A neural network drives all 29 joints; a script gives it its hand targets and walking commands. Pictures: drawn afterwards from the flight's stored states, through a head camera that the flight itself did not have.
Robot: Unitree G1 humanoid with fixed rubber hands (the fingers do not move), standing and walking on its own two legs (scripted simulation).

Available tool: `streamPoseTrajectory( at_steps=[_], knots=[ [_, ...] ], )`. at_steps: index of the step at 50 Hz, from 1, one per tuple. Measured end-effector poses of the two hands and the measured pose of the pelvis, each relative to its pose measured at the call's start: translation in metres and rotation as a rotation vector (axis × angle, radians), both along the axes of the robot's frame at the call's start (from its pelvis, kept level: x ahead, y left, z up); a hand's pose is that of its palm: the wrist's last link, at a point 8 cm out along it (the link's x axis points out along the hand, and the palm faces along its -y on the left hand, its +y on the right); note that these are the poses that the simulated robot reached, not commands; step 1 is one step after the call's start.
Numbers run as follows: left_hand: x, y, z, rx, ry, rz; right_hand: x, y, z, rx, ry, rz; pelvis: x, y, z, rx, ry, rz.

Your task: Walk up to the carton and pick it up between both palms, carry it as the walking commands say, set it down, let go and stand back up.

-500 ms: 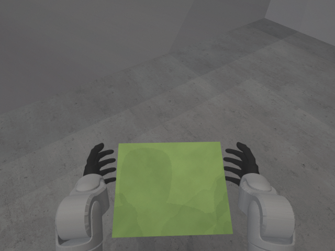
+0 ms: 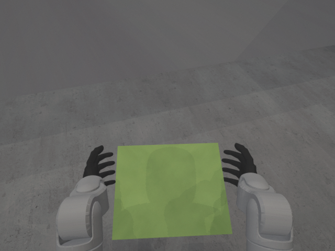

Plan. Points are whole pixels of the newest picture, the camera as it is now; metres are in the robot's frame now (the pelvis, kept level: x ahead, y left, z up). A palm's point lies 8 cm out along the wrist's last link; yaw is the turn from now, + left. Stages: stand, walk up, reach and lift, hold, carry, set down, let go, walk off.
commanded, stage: carry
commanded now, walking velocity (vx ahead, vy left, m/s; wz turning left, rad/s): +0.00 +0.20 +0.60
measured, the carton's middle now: (169, 190) +0.28 +0.01 -0.01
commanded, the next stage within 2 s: none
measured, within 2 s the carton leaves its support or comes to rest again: neither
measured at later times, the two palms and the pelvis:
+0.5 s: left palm out of the picture +0.14 +0.37 +0.11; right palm (143, 184) +0.23 +0.07 +0.12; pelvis -0.06 +0.15 +0.00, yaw +18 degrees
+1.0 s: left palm out of the picture -0.03 +0.53 +0.12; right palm (11, 231) +0.15 +0.27 +0.11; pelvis -0.15 +0.26 +0.02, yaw +34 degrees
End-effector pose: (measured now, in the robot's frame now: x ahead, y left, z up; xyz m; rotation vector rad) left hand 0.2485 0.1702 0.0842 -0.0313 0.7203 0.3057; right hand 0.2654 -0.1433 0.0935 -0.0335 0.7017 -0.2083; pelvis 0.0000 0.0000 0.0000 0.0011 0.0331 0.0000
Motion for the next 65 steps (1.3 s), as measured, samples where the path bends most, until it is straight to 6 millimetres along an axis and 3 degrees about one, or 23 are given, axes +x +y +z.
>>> streamPoseTrajectory(
  at_steps=[5, 11, 17, 21, 26, 29, 33, 37, 42, 48, 53, 56, 60, 65],
  knots=[
    [-0.024, 0.04, 0.002, 0.018, -0.005, 0.078, -0.002, 0.042, -0.006, 0.02, -0.005, 0.076, -0.011, 0.024, -0.002, 0.015, 0.0, 0.062],
    [-0.04, 0.07, 0.017, 0.072, -0.023, 0.089, -0.013, 0.072, -0.007, 0.07, -0.026, 0.094, -0.023, 0.051, 0.001, 0.008, 0.004, 0.125],
    [-0.066, 0.107, 0.031, 0.054, -0.023, 0.13, -0.024, 0.112, 0.015, 0.05, -0.028, 0.137, -0.035, 0.079, 0.017, 0.043, 0.003, 0.202],
    [-0.083, 0.144, 0.035, 0.044, -0.055, 0.172, -0.027, 0.152, 0.026, 0.045, -0.061, 0.176, -0.046, 0.107, 0.017, 0.059, 0.006, 0.257],
    [-0.112, 0.211, 0.019, 0.028, -0.081, 0.241, -0.034, 0.225, 0.019, 0.029, -0.086, 0.245, -0.061, 0.157, -0.002, 0.049, 0.007, 0.325],
    [-0.139, 0.248, 0.004, 0.003, -0.045, 0.314, -0.043, 0.268, 0.005, 0.005, -0.046, 0.317, -0.074, 0.178, -0.005, 0.016, 0.003, 0.348],
    [-0.178, 0.28, -0.007, -0.007, 0.009, 0.401, -0.058, 0.311, -0.008, -0.004, 0.01, 0.401, -0.091, 0.197, -0.003, -0.001, 0.0, 0.393],
    [-0.204, 0.303, -0.004, 0.012, 0.003, 0.453, -0.071, 0.341, -0.012, 0.017, 0.005, 0.452, -0.107, 0.213, -0.004, 0.009, 0.005, 0.44],
    [-0.226, 0.324, 0.009, 0.059, -0.015, 0.47, -0.088, 0.365, -0.011, 0.06, -0.016, 0.474, -0.124, 0.231, -0.004, 0.013, 0.021, 0.486],
    [-0.264, 0.349, 0.027, 0.052, -0.011, 0.509, -0.112, 0.397, 0.01, 0.055, -0.014, 0.516, -0.144, 0.253, 0.015, 0.025, 0.022, 0.57],
    [-0.299, 0.381, 0.033, 0.053, -0.05, 0.561, -0.131, 0.44, 0.025, 0.061, -0.053, 0.566, -0.168, 0.278, 0.016, 0.051, 0.03, 0.637],
    [-0.327, 0.409, 0.027, 0.05, -0.067, 0.596, -0.15, 0.476, 0.024, 0.058, -0.07, 0.6, -0.187, 0.302, 0.009, 0.051, 0.031, 0.685],
    [-0.375, 0.449, 0.007, 0.026, -0.063, 0.674, -0.182, 0.529, 0.007, 0.032, -0.062, 0.677, -0.215, 0.33, -0.007, 0.032, 0.019, 0.727],
    [-0.437, 0.47, -0.009, -0.012, 0.01, 0.788, -0.22, 0.573, -0.012, -0.008, 0.018, 0.788, -0.243, 0.344, -0.004, -0.002, 0.005, 0.783]
  ],
)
